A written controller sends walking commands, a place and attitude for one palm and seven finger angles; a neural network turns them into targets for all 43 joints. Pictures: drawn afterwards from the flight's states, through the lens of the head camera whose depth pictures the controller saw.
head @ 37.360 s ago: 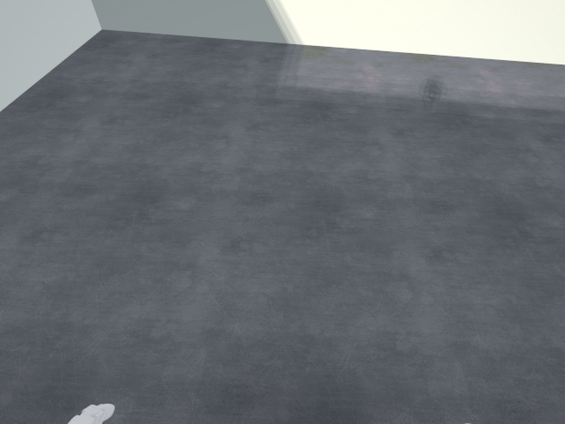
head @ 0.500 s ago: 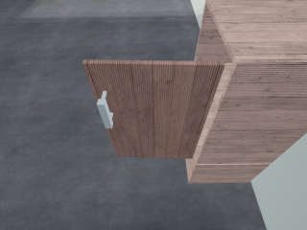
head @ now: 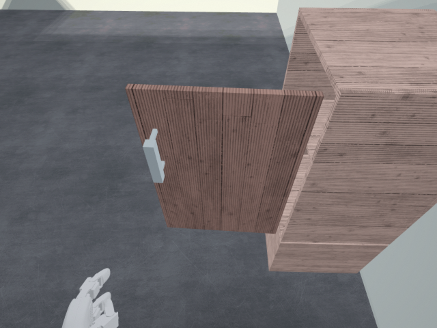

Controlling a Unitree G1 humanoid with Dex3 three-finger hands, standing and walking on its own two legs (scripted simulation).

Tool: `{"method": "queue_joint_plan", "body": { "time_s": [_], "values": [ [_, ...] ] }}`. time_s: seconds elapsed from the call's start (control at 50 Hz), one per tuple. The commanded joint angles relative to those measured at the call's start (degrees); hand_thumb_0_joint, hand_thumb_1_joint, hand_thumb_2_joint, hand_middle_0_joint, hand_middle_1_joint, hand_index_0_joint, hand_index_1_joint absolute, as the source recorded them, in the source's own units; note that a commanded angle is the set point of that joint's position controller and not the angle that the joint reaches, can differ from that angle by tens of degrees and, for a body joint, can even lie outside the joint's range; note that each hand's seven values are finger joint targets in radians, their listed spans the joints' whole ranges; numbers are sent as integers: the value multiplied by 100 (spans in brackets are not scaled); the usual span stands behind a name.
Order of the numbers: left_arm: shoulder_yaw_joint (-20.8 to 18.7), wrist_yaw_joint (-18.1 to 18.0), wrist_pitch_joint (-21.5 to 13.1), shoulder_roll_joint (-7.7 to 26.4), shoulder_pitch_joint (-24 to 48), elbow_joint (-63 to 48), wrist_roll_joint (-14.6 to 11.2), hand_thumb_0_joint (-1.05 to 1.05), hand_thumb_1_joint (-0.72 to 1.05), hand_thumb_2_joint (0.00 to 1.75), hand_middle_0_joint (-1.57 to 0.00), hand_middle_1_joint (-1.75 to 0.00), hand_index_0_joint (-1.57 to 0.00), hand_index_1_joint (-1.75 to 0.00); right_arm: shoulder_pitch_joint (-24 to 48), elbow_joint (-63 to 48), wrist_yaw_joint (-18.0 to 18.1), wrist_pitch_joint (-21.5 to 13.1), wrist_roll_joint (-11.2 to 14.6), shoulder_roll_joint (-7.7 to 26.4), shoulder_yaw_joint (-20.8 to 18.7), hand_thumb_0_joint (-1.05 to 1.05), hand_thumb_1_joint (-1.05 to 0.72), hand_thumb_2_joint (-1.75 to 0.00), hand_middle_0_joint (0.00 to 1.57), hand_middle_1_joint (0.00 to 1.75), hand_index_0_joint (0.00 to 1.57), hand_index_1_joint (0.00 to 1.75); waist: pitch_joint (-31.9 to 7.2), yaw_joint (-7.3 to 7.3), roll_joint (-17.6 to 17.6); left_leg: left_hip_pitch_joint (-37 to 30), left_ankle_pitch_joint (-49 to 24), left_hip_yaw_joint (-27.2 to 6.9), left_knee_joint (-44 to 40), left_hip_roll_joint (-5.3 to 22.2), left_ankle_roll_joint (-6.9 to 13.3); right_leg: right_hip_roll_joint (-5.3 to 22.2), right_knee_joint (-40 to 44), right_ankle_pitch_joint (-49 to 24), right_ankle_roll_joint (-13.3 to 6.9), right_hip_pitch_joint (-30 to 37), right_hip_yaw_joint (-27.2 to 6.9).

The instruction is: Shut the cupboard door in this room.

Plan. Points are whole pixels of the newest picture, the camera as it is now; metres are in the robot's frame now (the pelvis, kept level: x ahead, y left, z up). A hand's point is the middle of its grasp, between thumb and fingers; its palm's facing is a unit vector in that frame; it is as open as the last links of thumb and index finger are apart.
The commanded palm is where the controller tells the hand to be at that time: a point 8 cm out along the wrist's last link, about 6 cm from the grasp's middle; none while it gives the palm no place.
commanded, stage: raise the hand and make a fist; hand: left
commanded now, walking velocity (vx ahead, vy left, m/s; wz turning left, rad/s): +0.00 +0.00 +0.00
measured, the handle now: (156, 156) +0.49 +0.17 +0.00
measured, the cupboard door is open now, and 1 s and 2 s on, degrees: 88 88 88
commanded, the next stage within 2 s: bring the fist close to the handle in 1.80 s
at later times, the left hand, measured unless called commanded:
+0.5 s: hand out of the picture +0.14 +0.18 -0.03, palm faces -0.06 -1.00 -0.04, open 5.2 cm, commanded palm +0.12 +0.24 -0.03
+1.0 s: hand (99, 306) +0.17 +0.21 -0.01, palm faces -0.03 -1.00 -0.04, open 3.2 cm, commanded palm +0.14 +0.27 -0.01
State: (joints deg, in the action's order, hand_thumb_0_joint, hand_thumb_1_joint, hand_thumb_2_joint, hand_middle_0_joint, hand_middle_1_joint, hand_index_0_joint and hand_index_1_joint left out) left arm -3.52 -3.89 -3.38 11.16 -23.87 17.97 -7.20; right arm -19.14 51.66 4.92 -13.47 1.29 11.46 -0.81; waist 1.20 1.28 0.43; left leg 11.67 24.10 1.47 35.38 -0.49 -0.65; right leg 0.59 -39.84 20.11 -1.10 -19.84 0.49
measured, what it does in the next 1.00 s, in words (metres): lowers itself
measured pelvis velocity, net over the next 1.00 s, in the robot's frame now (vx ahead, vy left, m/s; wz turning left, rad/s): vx -0.04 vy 0.03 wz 0.05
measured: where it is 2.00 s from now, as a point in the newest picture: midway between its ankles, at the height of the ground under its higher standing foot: outside the picture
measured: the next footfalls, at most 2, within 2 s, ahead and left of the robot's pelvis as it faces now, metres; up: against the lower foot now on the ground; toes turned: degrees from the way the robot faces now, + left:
none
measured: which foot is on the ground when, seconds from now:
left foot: down 0.00-1.00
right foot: down 0.00-1.00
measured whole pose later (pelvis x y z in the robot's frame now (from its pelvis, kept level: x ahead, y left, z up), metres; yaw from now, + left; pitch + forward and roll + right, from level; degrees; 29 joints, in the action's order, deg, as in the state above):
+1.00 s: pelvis -0.04 +0.03 -0.07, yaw +3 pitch +15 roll -2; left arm -6.3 14.8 -19.4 14.4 -25.0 -8.6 -14.4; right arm -13.7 25.6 2.6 -12.1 0.5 14.2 0.2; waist -7.4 -0.3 -0.8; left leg 49.3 33.8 -1.9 68.3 -1.5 1.8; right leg 1.8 -63.6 25.9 0.7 -52.5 3.4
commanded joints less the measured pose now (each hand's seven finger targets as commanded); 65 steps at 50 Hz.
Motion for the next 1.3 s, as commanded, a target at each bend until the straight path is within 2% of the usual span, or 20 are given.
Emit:
{"method": "queue_joint_plan", "body": {
  "time_s": [0.0, 0.02, 0.06, 0.1, 0.12, 0.14, 0.18, 0.22, 0.3, 0.34, 0.38, 0.44, 0.52, 0.56, 0.7, 0.82, 0.94, 1.12, 1.22, 1.28],
  "values": [
    [-471, 578, -1337, -7, -543, -860, -384, 0, 90, 90, -31, -42, -31, -42, 655, -1542, -177, -827, -95, 888, -430, 0, -90, -90, 20, 30, 20, 30, -83, -2, 1175, 1986, -2153, -349, 637, -44, 16, 128, -32, -2020, 83, -858, 299],
    [-618, 931, -1798, -28, -976, -461, -479, 0, 90, 90, -33, -44, -33, -44, 664, -1693, -259, -821, -85, 838, -468, 0, -90, -90, 20, 30, 20, 30, -261, -193, 1319, 2361, -1648, -259, 853, -141, -68, 192, -256, -1582, 45, -897, 134],
    [-560, 1676, -2813, -132, -944, -375, -660, 0, 90, 90, -36, -48, -36, -48, 842, -2024, -392, -813, -125, 816, -481, 0, -90, -90, 20, 30, 20, 30, -465, -277, 1584, 3154, -843, -137, 1466, -217, -101, 216, -715, -680, 45, -1401, -147],
    [-717, 2451, -3627, 325, -490, -554, -760, 0, 90, 90, -40, -52, -40, -52, 1005, -2463, -478, -801, -134, 949, -498, 0, -90, -90, 20, 30, 20, 30, -903, -288, 1109, 3737, -270, -61, 2105, -273, -52, 303, -1053, 135, -42, -1675, -533],
    [-1041, 2636, -3682, 707, -357, -552, -792, 0, 90, 90, -42, -54, -42, -54, 978, -2603, -490, -740, -81, 981, -532, 0, -90, -90, 20, 30, 20, 30, -1147, -435, 637, 3919, -227, -23, 2296, -266, -1, 331, -1193, 382, -122, -1693, -747],
    [-991, 2751, -3572, 762, -194, -968, -869, 0, 90, 90, -44, -56, -44, -56, 1114, -2921, -483, -698, -51, 1015, -499, 0, -90, -90, 20, 30, 20, 30, -1531, -519, 153, 3991, -62, 77, 2366, -296, 59, 310, -1257, 885, -129, -1768, -770],
    [-919, 2747, -3244, 798, 482, -1662, -1053, 0, 90, 90, -47, -60, -47, -60, 1178, -3299, -412, -658, 30, 1020, -446, 0, -90, -90, 20, 30, 20, 30, -1849, -447, 26, 4128, 354, 59, 2494, -286, 141, 245, -1250, 1837, -91, -2031, -820],
    [-946, 2526, -3072, 922, 1038, -2588, -1172, 0, 90, 90, -51, -64, -51, -64, 1109, -3445, -319, -592, 38, 1007, -376, 0, -90, -90, 20, 30, 20, 30, -1994, -337, -97, 4179, 613, -56, 2577, -210, 186, 152, -1294, 2215, -71, -2242, -763],
    [-571, 2052, -2991, 900, 1398, -3797, -924, 0, 90, 90, -58, -72, -58, -72, 866, -3427, -142, -537, 11, 1002, -253, 0, -90, -90, 20, 30, 20, 30, -2150, -49, -345, 3952, 707, -227, 2633, -113, 265, 40, -1388, 1943, -47, -2466, -514],
    [-360, 2018, -2817, 841, 1330, -3707, -846, 0, 90, 90, -62, -76, -62, -76, 819, -3343, -74, -510, 20, 1011, -185, 0, -90, -90, 20, 30, 20, 30, -1919, 88, -258, 4053, 786, -297, 2635, -81, 283, 0, -1400, 1899, -37, -2578, -413],
    [-269, 2075, -2549, 822, 1148, -3463, -794, 0, 90, 90, -66, -80, -66, -80, 809, -3277, -50, -492, 33, 1038, -136, 0, -90, -90, 20, 30, 20, 30, -1794, 98, -335, 4136, 868, -351, 2578, -80, 263, -14, -1414, 1859, -26, -2642, -306],
    [-385, 2158, -2025, 818, 745, -3083, -807, 0, 90, 90, -71, -86, -71, -86, 815, -3272, -44, -453, 74, 1002, -118, 0, -90, -90, 20, 30, 20, 30, -1843, -40, -145, 4192, 845, -436, 2359, -80, 235, -19, -1420, 1726, -8, -2469, -134],
    [-871, 2037, -1637, 1046, 466, -3147, -924, 0, 90, 90, -79, -94, -79, -94, 936, -3327, -50, -390, 62, 922, -97, 0, -90, -90, 20, 30, 20, 30, -2041, -292, -76, 4140, 573, -452, 2140, -108, 195, -18, -1378, 1574, -35, -2038, -63],
    [-826, 1936, -1690, 890, 315, -3406, -942, 0, 90, 90, -82, -98, -82, -98, 919, -3367, -79, -400, 29, 876, -100, 0, -90, -90, 20, 30, 20, 30, -2195, -325, -93, 3903, 263, -473, 2050, -90, 175, -30, -1500, 1140, -43, -2007, 97],
    [-563, 1818, -2101, 756, 183, -3449, -841, 0, 90, 90, -95, -112, -95, -112, 747, -3319, -148, -393, -51, 967, -127, 0, -90, -90, 20, 30, 20, 30, -1877, -152, -117, 3772, 138, -551, 1956, -50, 122, -61, -1688, 755, -62, -2326, 320],
    [-661, 1834, -2099, 913, 133, -3822, -819, 0, 90, 90, -106, -124, -106, -124, 654, -3388, -147, -306, -42, 1007, -153, 0, -90, -90, 20, 30, 20, 30, -2118, -207, -499, 3395, -522, -571, 1915, -43, 69, -101, -1818, 126, -108, -2183, 405],
    [-689, 1850, -1978, 850, -38, -3905, -834, 0, 90, 90, -117, -136, -117, -136, 527, -3432, -172, -101, -53, 968, -188, 0, -90, -90, 20, 30, 20, 30, -2272, -177, -469, 3059, -1516, -539, 1988, -6, -31, -125, -1859, -666, -79, -1974, 470],
    [-850, 2084, -1830, 1017, 240, -3817, -926, 0, 90, 90, -130, -150, -130, -150, 532, -3506, -150, 60, -22, 962, -132, 0, -90, -90, 20, 30, 20, 30, -2148, -132, -501, 3021, -1451, -469, 1983, -19, 16, -164, -1686, -838, -88, -1781, 402],
    [-1015, 2203, -1796, 1095, 400, -3566, -1070, 0, 90, 90, -130, -150, -130, -150, 548, -3469, -119, 75, -9, 957, -99, 0, -90, -90, 20, 30, 20, 30, -2036, -112, -211, 3243, -1170, -408, 1984, -39, 71, -145, -1513, -762, -74, -1544, 308],
    [-1009, 2243, -1796, 1087, 410, -3548, -1083, 0, 90, 90, -130, -150, -130, -150, 542, -3473, -126, 47, 13, 959, -90, 0, -90, -90, 20, 30, 20, 30, -2074, -132, -385, 3137, -1126, -411, 1876, -41, 54, -120, -1450, -688, -70, -1507, 306]
  ]
}}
